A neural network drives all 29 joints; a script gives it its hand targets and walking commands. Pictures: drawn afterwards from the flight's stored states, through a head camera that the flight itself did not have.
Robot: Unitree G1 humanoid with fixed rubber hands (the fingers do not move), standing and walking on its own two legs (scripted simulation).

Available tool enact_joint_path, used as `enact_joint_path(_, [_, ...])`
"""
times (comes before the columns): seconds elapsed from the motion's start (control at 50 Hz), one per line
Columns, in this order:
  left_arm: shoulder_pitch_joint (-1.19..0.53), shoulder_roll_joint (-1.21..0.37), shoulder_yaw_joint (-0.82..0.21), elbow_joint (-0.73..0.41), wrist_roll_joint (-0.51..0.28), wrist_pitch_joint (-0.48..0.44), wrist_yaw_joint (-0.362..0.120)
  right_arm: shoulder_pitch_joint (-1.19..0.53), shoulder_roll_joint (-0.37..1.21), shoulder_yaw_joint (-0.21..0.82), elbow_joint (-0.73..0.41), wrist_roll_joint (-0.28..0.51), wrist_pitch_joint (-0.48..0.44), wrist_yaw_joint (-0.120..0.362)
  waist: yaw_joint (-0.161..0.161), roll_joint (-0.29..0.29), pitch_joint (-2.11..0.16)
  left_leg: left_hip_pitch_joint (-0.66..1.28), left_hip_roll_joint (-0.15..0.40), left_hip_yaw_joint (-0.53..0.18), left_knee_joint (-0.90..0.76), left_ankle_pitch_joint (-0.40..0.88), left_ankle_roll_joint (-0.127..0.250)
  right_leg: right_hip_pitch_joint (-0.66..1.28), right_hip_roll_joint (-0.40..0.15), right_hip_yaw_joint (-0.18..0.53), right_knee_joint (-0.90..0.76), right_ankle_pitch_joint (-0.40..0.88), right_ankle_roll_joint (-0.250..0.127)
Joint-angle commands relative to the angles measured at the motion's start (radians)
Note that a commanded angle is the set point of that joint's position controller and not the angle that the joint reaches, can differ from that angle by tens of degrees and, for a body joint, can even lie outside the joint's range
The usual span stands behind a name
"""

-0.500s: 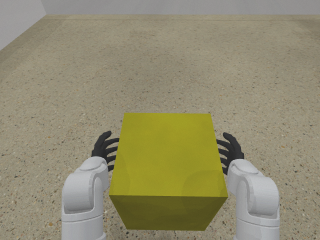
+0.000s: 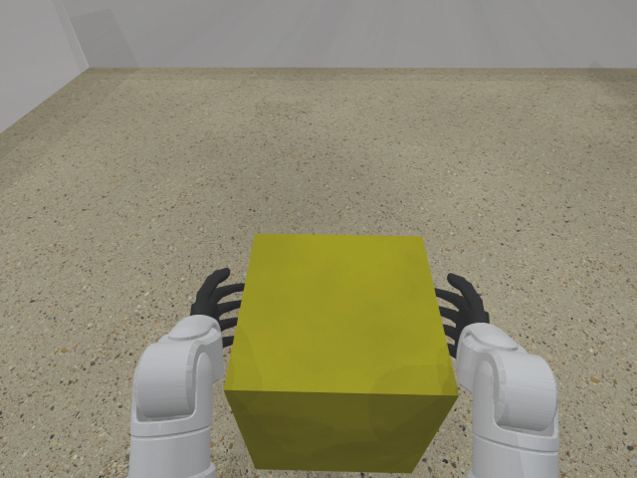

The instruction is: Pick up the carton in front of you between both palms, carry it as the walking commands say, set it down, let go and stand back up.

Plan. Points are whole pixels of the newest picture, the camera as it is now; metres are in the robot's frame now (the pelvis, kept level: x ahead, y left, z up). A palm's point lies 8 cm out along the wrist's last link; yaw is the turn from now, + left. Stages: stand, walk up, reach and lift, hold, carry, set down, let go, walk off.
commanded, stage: carry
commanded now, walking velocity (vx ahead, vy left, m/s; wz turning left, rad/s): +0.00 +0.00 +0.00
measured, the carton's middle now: (335, 357) +0.28 +0.00 +0.02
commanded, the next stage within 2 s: none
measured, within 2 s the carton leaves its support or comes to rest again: neither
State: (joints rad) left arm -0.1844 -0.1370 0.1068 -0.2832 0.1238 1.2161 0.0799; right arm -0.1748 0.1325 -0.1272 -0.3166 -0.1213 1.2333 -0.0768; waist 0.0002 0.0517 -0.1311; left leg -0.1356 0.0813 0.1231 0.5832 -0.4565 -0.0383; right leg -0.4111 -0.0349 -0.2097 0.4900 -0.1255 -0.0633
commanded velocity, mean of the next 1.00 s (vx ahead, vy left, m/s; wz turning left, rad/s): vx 0.00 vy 0.00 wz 0.00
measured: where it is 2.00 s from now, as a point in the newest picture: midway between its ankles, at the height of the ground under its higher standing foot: outside the picture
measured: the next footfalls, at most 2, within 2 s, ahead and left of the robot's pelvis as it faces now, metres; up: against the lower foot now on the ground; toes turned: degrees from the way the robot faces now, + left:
none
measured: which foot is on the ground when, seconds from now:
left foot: down 0.00-1.00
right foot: down 0.00-1.00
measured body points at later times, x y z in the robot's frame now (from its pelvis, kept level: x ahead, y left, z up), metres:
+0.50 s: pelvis +0.04 +0.01 +0.00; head +0.01 +0.01 +0.44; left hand +0.31 +0.17 +0.08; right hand +0.31 -0.13 +0.08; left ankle -0.08 +0.12 -0.73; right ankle +0.09 -0.09 -0.73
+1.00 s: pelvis +0.00 +0.02 +0.00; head -0.04 +0.01 +0.45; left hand +0.26 +0.17 +0.06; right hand +0.27 -0.13 +0.06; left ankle -0.08 +0.12 -0.73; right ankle +0.09 -0.09 -0.73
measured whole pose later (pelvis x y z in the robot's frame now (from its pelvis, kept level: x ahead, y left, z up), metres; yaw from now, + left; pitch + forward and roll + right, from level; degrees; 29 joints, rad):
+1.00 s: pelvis +0.00 +0.02 +0.00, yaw +1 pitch +1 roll +0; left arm -0.12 -0.13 0.10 -0.15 0.16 1.09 0.06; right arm -0.11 0.13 -0.09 -0.16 -0.16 1.09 -0.05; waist 0.00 0.01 -0.12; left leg -0.14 0.03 0.11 0.54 -0.41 0.01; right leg -0.39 -0.09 -0.21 0.52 -0.14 -0.03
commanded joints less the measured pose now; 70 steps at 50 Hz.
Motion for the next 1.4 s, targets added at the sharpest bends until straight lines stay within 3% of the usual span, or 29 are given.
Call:
enact_joint_path(0.0, [-0.376, -0.888, -0.661, -0.011, -0.391, 0.010, -0.255, -0.446, 0.870, 0.733, -0.031, 0.403, 0.013, 0.249, -0.002, -0.214, -0.311, -0.136, 0.007, -0.031, -0.116, 0.001, -0.014, 0.480, -0.267, 0.285, -0.072, 0.703, -0.061])
enact_joint_path(0.04, [-0.400, -0.926, -0.669, -0.029, -0.398, -0.005, -0.256, -0.481, 0.911, 0.749, -0.050, 0.419, -0.004, 0.253, 0.001, -0.174, -0.326, -0.043, 0.027, -0.040, -0.194, 0.170, -0.006, 0.410, -0.198, 0.204, -0.045, 0.513, -0.007])
enact_joint_path(0.06, [-0.434, -0.937, -0.678, -0.056, -0.408, -0.010, -0.257, -0.503, 0.929, 0.756, -0.063, 0.424, -0.012, 0.253, 0.001, -0.116, -0.322, -0.047, 0.055, -0.050, -0.153, 0.293, -0.005, 0.405, -0.170, 0.159, -0.011, 0.509, 0.006])
enact_joint_path(0.12, [-0.452, -0.940, -0.692, -0.097, -0.422, -0.015, -0.249, -0.499, 0.924, 0.755, -0.096, 0.432, -0.019, 0.249, 0.001, -0.080, -0.336, -0.025, 0.062, -0.040, -0.085, 0.485, -0.005, 0.386, -0.150, 0.136, 0.053, 0.624, -0.002])
enact_joint_path(0.18, [-0.402, -0.917, -0.698, -0.091, -0.409, -0.009, -0.243, -0.420, 0.904, 0.738, -0.070, 0.411, -0.016, 0.244, 0.001, -0.063, -0.351, -0.035, 0.053, -0.038, -0.052, 0.541, -0.009, 0.398, -0.154, 0.135, 0.087, 0.731, -0.015])
enact_joint_path(0.24, [-0.396, -0.911, -0.708, -0.089, -0.409, -0.008, -0.246, -0.396, 0.900, 0.729, -0.056, 0.398, -0.018, 0.245, 0.001, -0.060, -0.334, -0.044, 0.051, -0.041, -0.061, 0.536, -0.010, 0.386, -0.154, 0.131, 0.096, 0.741, -0.015])
enact_joint_path(0.4, [-0.423, -0.903, -0.720, -0.101, -0.418, -0.006, -0.251, -0.413, 0.896, 0.724, -0.057, 0.400, -0.020, 0.250, -0.001, 0.001, -0.252, 0.001, 0.099, -0.065, -0.063, 0.756, 0.024, 0.238, -0.118, 0.090, 0.119, 0.382, 0.017])
enact_joint_path(0.66, [-0.416, -0.901, -0.710, -0.057, -0.402, 0.001, -0.257, -0.422, 0.901, 0.728, -0.025, 0.395, -0.015, 0.256, -0.001, -0.036, -0.181, -0.089, 0.075, -0.083, -0.124, 0.396, 0.046, 0.247, -0.141, 0.117, 0.044, 0.246, 0.025])
enact_joint_path(0.86, [-0.430, -0.898, -0.708, 0.024, -0.352, -0.098, -0.267, -0.431, 0.903, 0.725, 0.062, 0.341, -0.114, 0.265, 0.002, -0.040, -0.123, -0.151, 0.068, -0.102, -0.179, 0.216, 0.061, 0.234, -0.142, 0.132, -0.014, 0.088, 0.038])
enact_joint_path(1.1, [-0.390, -0.824, -0.600, 0.160, -0.235, -0.287, -0.266, -0.386, 0.828, 0.626, 0.188, 0.221, -0.303, 0.257, 0.003, -0.051, -0.146, -0.161, 0.057, -0.105, -0.168, 0.203, 0.072, 0.237, -0.148, 0.137, -0.023, 0.091, 0.039])
enact_joint_path(1.28, [-0.456, -0.824, -0.448, 0.370, -0.118, -0.493, -0.270, -0.458, 0.828, 0.479, 0.393, 0.110, -0.505, 0.260, 0.004, -0.055, -0.160, -0.174, 0.052, -0.105, -0.162, 0.187, 0.078, 0.237, -0.149, 0.135, -0.021, 0.087, 0.039])
enact_joint_path(1.38, [-0.511, -0.884, -0.434, 0.445, -0.101, -0.582, -0.284, -0.508, 0.888, 0.462, 0.470, 0.092, -0.593, 0.272, 0.002, -0.057, -0.188, -0.161, 0.049, -0.106, -0.148, 0.211, 0.080, 0.250, -0.148, 0.136, -0.016, 0.113, 0.035])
